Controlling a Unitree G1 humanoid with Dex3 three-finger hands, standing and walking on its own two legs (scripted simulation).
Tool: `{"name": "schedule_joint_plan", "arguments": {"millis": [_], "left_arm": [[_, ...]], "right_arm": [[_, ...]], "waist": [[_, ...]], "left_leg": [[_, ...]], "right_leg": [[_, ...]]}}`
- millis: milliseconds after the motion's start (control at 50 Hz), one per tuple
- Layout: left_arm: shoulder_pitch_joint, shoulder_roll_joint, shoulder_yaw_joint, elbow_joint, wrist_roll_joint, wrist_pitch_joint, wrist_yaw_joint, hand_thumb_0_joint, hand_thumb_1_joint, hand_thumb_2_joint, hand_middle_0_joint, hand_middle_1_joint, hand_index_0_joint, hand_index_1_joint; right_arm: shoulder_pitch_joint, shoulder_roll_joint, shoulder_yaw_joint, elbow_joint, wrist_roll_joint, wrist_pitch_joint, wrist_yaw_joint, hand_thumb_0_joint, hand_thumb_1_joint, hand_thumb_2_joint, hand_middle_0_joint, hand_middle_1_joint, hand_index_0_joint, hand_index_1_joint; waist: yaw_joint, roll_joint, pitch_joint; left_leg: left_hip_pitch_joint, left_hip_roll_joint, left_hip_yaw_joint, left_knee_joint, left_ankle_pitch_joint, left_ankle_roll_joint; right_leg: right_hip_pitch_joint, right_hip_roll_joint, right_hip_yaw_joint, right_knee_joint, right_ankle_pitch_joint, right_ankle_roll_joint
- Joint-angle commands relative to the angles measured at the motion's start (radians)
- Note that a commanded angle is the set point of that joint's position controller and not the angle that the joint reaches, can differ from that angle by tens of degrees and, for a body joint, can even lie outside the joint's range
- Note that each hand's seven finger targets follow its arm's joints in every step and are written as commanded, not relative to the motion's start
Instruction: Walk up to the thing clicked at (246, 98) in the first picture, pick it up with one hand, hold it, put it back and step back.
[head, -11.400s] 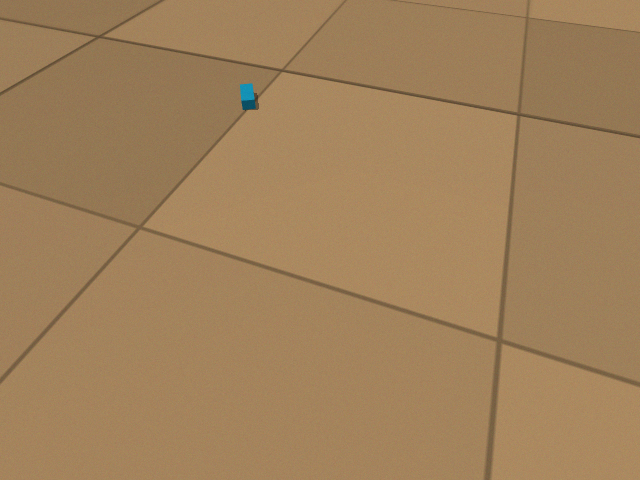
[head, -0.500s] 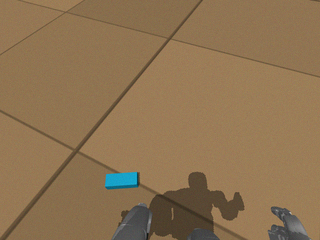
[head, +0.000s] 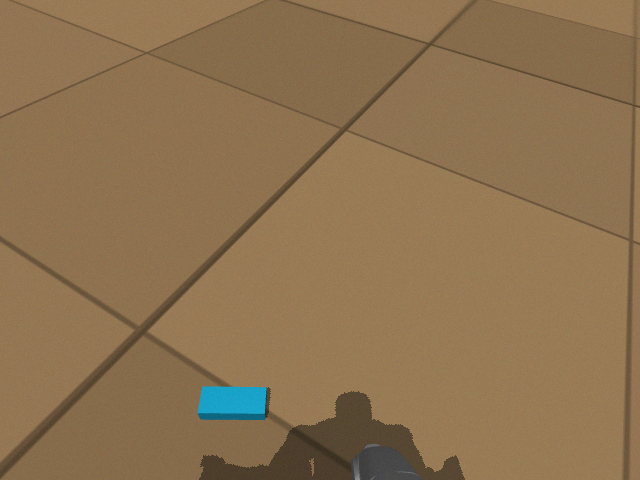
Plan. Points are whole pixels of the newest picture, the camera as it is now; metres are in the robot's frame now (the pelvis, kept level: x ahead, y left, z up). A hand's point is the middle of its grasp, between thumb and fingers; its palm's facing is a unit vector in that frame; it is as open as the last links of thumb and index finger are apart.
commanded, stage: walk up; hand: left
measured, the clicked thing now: (233, 403) +0.45 +0.20 -0.74
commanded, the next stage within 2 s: none
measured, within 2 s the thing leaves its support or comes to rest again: neither
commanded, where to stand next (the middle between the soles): +0.06 -0.05 m, yaw -2 degrees
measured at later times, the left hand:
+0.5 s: hand out of the picture +0.11 +0.21 -0.15, palm faces +0.00 -0.94 -0.35, open 7.4 cm
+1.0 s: hand out of the picture +0.00 +0.28 -0.16, palm faces +0.03 -0.92 -0.39, open 7.4 cm
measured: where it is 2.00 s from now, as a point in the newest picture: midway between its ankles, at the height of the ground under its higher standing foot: outside the picture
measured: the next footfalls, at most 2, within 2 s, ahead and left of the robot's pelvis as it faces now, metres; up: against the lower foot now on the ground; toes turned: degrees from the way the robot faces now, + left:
right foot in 0.22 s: +0.07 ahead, -0.16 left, +0.00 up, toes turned +1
left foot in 0.48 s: -0.02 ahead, +0.07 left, +0.00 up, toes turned +3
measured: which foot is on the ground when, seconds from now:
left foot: down 0.00-0.24, up 0.26-0.46, down 0.48-0.72, up 0.74-0.96, down 0.98-1.00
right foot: up 0.00-0.20, down 0.22-1.00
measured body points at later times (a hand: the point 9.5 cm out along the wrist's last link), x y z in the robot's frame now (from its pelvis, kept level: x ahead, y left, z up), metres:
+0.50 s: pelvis -0.03 -0.04 -0.02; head +0.00 -0.04 +0.43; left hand +0.11 +0.26 -0.12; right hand +0.03 -0.36 -0.14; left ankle -0.06 +0.07 -0.73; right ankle +0.08 -0.15 -0.73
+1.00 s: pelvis +0.00 +0.00 -0.01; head +0.02 +0.00 +0.44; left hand +0.00 +0.32 -0.13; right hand +0.11 -0.34 -0.11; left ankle +0.08 +0.13 -0.73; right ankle +0.03 -0.16 -0.73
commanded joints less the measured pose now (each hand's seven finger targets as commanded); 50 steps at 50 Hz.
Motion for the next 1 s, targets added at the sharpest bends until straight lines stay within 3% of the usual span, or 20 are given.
{"name": "schedule_joint_plan", "arguments": {"millis": [0,120,180,200,220,240,300,380,440,460,480,500,560,620,660,700,720,860,940,980], "left_arm": [[-0.021,0.106,0.029,-0.065,-0.034,0.017,0.029,0.000,0.900,0.900,-0.200,-0.300,-0.200,-0.300],[-0.117,0.116,0.019,-0.075,-0.031,0.016,0.047,0.000,0.900,0.900,-0.200,-0.300,-0.200,-0.300],[-0.131,0.159,0.038,-0.071,0.011,0.006,0.045,0.000,0.900,0.900,-0.200,-0.300,-0.200,-0.300],[-0.124,0.228,0.060,-0.092,0.027,0.003,0.044,0.000,0.900,0.900,-0.200,-0.300,-0.200,-0.300],[-0.167,0.236,0.055,-0.119,0.010,0.012,0.043,0.000,0.900,0.900,-0.200,-0.300,-0.200,-0.300],[-0.183,0.214,0.053,-0.142,0.016,0.015,0.044,0.000,0.900,0.900,-0.200,-0.300,-0.200,-0.300],[-0.260,0.144,0.038,-0.162,0.022,0.022,0.055,0.000,0.900,0.900,-0.200,-0.300,-0.200,-0.300],[-0.183,0.147,0.039,-0.117,0.028,0.001,0.055,0.000,0.900,0.900,-0.200,-0.300,-0.200,-0.300],[-0.188,0.185,0.037,-0.091,0.009,0.003,0.049,0.000,0.900,0.900,-0.200,-0.300,-0.200,-0.300],[-0.160,0.149,0.021,-0.078,0.005,0.003,0.050,0.000,0.900,0.900,-0.200,-0.300,-0.200,-0.300],[-0.185,0.088,0.002,-0.085,-0.004,-0.007,0.050,0.000,0.900,0.900,-0.200,-0.300,-0.200,-0.300],[-0.282,0.154,0.031,-0.068,-0.006,-0.017,0.062,0.000,0.900,0.900,-0.200,-0.300,-0.200,-0.300],[-0.191,0.083,0.010,-0.014,-0.017,-0.048,0.041,0.000,0.900,0.900,-0.200,-0.300,-0.200,-0.300],[-0.128,0.101,0.018,0.011,-0.003,-0.076,0.036,0.000,0.900,0.900,-0.200,-0.300,-0.200,-0.300],[-0.051,0.120,0.024,0.031,0.007,-0.094,0.049,0.000,0.900,0.900,-0.200,-0.300,-0.200,-0.300],[0.085,0.248,0.057,0.038,0.018,-0.111,0.051,0.000,0.900,0.900,-0.200,-0.300,-0.200,-0.300],[0.067,0.278,0.061,0.021,0.012,-0.112,0.050,0.000,0.900,0.900,-0.200,-0.300,-0.200,-0.300],[-0.105,0.164,0.006,-0.031,0.006,-0.093,0.044,0.000,0.900,0.900,-0.200,-0.300,-0.200,-0.300],[-0.144,0.125,-0.005,-0.079,-0.009,-0.014,0.040,0.000,0.900,0.900,-0.200,-0.300,-0.200,-0.300],[-0.068,0.074,-0.011,-0.092,-0.012,0.014,0.043,0.000,0.900,0.900,-0.200,-0.300,-0.200,-0.300]], "right_arm": [[-0.104,-0.265,-0.061,-0.086,0.000,0.002,-0.037,0.000,-0.900,-0.900,0.200,0.300,0.200,0.300],[-0.152,-0.282,-0.073,-0.104,0.014,0.083,-0.033,0.000,-0.900,-0.900,0.200,0.300,0.200,0.300],[-0.111,-0.247,-0.056,-0.100,0.034,0.095,-0.037,0.000,-0.900,-0.900,0.200,0.300,0.200,0.300],[-0.069,-0.206,-0.045,-0.102,0.046,0.092,-0.042,0.000,-0.900,-0.900,0.200,0.300,0.200,0.300],[-0.073,-0.194,-0.043,-0.090,0.049,0.100,-0.062,0.000,-0.900,-0.900,0.200,0.300,0.200,0.300],[-0.065,-0.216,-0.061,-0.072,0.039,0.108,-0.071,0.000,-0.900,-0.900,0.200,0.300,0.200,0.300],[-0.028,-0.229,-0.057,-0.038,0.039,0.097,-0.056,0.000,-0.900,-0.900,0.200,0.300,0.200,0.300],[-0.047,-0.215,-0.039,-0.006,0.002,0.082,-0.020,0.000,-0.900,-0.900,0.200,0.300,0.200,0.300],[0.014,-0.206,-0.046,0.044,-0.022,0.080,-0.002,0.000,-0.900,-0.900,0.200,0.300,0.200,0.300],[0.007,-0.218,-0.057,0.048,-0.035,0.079,0.002,0.000,-0.900,-0.900,0.200,0.300,0.200,0.300],[-0.053,-0.288,-0.072,0.014,-0.054,0.081,0.009,0.000,-0.900,-0.900,0.200,0.300,0.200,0.300],[-0.157,-0.341,-0.075,-0.016,-0.044,0.082,0.019,0.000,-0.900,-0.900,0.200,0.300,0.200,0.300],[-0.249,-0.228,-0.043,-0.027,-0.042,0.048,0.011,0.000,-0.900,-0.900,0.200,0.300,0.200,0.300],[-0.172,-0.277,-0.073,-0.015,-0.044,0.063,0.036,0.000,-0.900,-0.900,0.200,0.300,0.200,0.300],[-0.115,-0.224,-0.066,-0.028,-0.036,0.082,0.043,0.000,-0.900,-0.900,0.200,0.300,0.200,0.300],[-0.143,-0.186,-0.051,-0.082,-0.024,0.071,0.050,0.000,-0.900,-0.900,0.200,0.300,0.200,0.300],[-0.167,-0.238,-0.066,-0.086,-0.034,0.073,0.041,0.000,-0.900,-0.900,0.200,0.300,0.200,0.300],[-0.026,-0.178,-0.061,0.008,0.001,0.057,0.044,0.000,-0.900,-0.900,0.200,0.300,0.200,0.300],[-0.014,-0.222,-0.074,0.038,0.004,0.052,-0.013,0.000,-0.900,-0.900,0.200,0.300,0.200,0.300],[0.001,-0.360,-0.096,0.021,-0.010,0.041,-0.037,0.000,-0.900,-0.900,0.200,0.300,0.200,0.300]], "waist": [[0.028,0.293,0.075],[0.000,0.332,-0.065],[0.009,0.146,-0.131],[0.017,-0.055,-0.187],[0.032,-0.223,-0.222],[0.026,-0.174,-0.216],[-0.001,-0.088,-0.235],[0.045,-0.098,-0.222],[-0.009,-0.047,-0.129],[-0.013,0.041,-0.109],[-0.020,0.273,-0.054],[-0.050,0.279,0.061],[0.022,0.153,0.057],[-0.002,0.280,-0.031],[0.013,0.186,-0.055],[0.076,-0.090,-0.069],[0.069,-0.024,0.000],[-0.025,-0.087,-0.026],[-0.056,-0.031,-0.032],[-0.028,0.240,-0.080]], "left_leg": [[-0.205,0.234,-0.092,-0.141,0.855,0.164],[-0.060,0.221,-0.104,0.015,0.607,0.148],[-0.136,0.157,-0.088,0.215,0.458,0.083],[-0.231,0.056,-0.051,0.411,0.195,0.028],[-0.273,-0.066,-0.016,0.566,-0.351,0.019],[-0.210,-0.048,-0.099,0.685,-0.405,0.011],[-0.235,-0.038,-0.087,0.670,-0.245,-0.003],[-0.249,0.001,-0.014,0.266,-0.298,-0.016],[-0.001,-0.011,0.013,-0.078,-0.126,0.032],[0.077,0.018,-0.064,-0.168,-0.147,0.058],[0.039,0.219,-0.429,-0.302,-0.446,0.135],[-0.274,0.381,-0.590,-0.403,-0.674,0.241],[-0.183,0.222,-0.277,-0.281,-0.239,0.157],[-0.100,0.178,-0.177,-0.193,-0.262,0.142],[-0.150,0.145,-0.124,-0.028,-0.177,0.114],[-0.535,-0.014,-0.003,0.344,-0.280,0.049],[-0.556,0.060,-0.120,0.407,-0.287,0.050],[-0.094,0.058,-0.021,0.191,-0.069,-0.002],[0.035,0.001,0.043,0.001,0.243,-0.010],[-0.028,0.389,-0.448,-0.209,0.336,0.119]], "right_leg": [[0.083,0.040,0.014,0.022,0.026,0.013],[0.173,0.048,-0.094,-0.307,0.024,0.011],[0.351,0.012,-0.058,-0.539,0.405,-0.034],[0.423,-0.178,0.177,-0.545,0.722,-0.120],[0.379,-0.299,0.308,-0.580,0.820,-0.294],[0.275,-0.300,0.318,-0.582,0.713,-0.311],[0.270,-0.182,0.155,-0.538,0.392,-0.234],[0.343,-0.187,0.242,-0.638,-0.292,-0.204],[0.126,-0.192,0.206,-0.620,-0.272,-0.138],[0.037,-0.133,0.141,-0.552,-0.286,-0.069],[-0.123,-0.006,0.011,-0.400,-0.240,0.017],[-0.032,0.050,-0.044,-0.180,-0.219,0.009],[0.080,0.045,-0.022,-0.226,-0.049,-0.004],[0.236,0.089,-0.169,-0.435,-0.023,0.003],[0.413,0.093,-0.114,-0.609,-0.010,-0.017],[0.634,-0.254,0.510,-0.801,-0.399,-0.186],[0.521,-0.378,0.648,-0.832,-0.466,-0.282],[0.114,-0.141,0.069,-0.707,0.088,-0.159],[0.010,-0.027,-0.019,-0.404,0.210,-0.085],[-0.007,0.109,-0.030,-0.106,-0.191,-0.007]]}}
